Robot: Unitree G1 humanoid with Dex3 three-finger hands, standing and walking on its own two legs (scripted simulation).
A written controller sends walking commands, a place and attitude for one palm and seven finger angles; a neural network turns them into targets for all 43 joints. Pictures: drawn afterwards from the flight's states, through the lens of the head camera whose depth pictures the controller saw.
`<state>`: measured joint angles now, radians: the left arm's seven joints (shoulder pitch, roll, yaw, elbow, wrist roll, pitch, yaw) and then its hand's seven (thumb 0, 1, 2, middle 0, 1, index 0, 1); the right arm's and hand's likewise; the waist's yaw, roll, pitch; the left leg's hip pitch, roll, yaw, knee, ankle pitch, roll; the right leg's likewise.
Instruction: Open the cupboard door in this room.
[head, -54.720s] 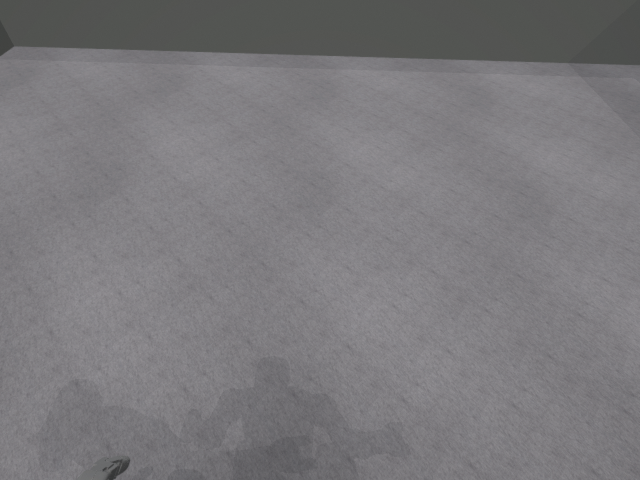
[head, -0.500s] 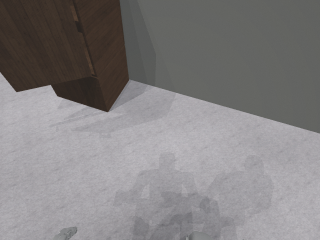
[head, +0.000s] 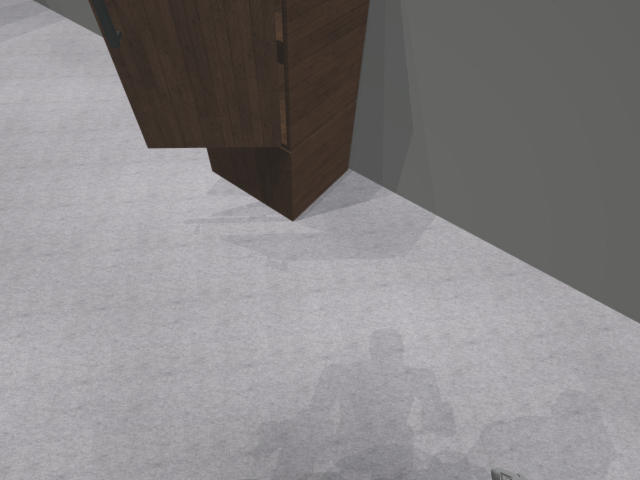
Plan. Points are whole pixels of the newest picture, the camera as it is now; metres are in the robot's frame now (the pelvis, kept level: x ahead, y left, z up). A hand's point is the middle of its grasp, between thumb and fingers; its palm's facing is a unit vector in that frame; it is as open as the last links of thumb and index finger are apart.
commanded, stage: take the last steps up to it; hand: left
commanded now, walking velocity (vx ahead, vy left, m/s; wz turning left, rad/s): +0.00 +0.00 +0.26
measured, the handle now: (105, 9) +1.01 +0.56 +0.06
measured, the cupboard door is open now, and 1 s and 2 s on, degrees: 41 41 41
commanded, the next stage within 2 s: come to a stop and stand still in 1.54 s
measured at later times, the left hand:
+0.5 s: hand out of the picture +0.00 +0.17 -0.14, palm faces +0.23 -0.95 -0.22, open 7.4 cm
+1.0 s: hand (105, 386) +0.24 +0.34 -0.14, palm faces +0.23 -0.95 -0.20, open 7.4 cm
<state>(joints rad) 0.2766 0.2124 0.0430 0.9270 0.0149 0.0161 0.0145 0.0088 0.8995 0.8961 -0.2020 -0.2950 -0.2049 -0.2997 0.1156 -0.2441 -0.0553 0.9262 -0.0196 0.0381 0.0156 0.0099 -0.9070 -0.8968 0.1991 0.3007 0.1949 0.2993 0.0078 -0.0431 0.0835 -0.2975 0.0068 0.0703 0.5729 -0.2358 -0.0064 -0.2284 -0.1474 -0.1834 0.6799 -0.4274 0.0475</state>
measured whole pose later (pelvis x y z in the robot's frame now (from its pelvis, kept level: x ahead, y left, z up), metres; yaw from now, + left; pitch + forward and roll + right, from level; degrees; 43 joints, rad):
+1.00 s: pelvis +0.19 +0.14 +0.02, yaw +11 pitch +0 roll +2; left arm 0.17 0.18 0.06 0.97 0.03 -0.01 -0.01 0.01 0.91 0.90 -0.19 -0.29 -0.20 -0.30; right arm 0.29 -0.19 -0.03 1.04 -0.03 -0.05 -0.02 0.00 -0.93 -0.90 0.20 0.30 0.20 0.30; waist 0.00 -0.02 0.02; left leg -0.14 -0.07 0.18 0.35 -0.21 0.10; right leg -0.56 -0.12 -0.09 0.96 -0.26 0.00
